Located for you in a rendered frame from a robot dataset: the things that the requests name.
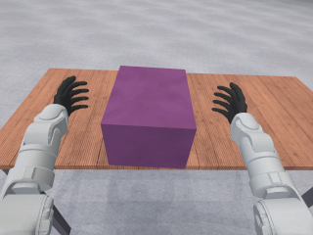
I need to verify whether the carton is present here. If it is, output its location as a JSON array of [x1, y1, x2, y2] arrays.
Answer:
[[100, 66, 197, 169]]

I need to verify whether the right robot upper arm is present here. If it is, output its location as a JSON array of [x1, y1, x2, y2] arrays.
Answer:
[[253, 198, 313, 235]]

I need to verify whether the left robot hand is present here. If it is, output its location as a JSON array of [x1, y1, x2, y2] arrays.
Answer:
[[53, 75, 89, 117]]

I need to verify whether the right robot hand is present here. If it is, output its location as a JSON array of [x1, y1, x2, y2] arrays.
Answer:
[[212, 82, 247, 124]]

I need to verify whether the left robot forearm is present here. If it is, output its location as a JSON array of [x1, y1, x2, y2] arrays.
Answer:
[[0, 104, 69, 203]]

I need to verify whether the table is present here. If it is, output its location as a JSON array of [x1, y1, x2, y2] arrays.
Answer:
[[0, 68, 313, 235]]

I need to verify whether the left robot upper arm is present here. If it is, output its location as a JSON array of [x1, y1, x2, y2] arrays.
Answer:
[[0, 194, 54, 235]]

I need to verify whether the right robot forearm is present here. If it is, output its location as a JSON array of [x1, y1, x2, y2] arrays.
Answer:
[[230, 113, 313, 220]]

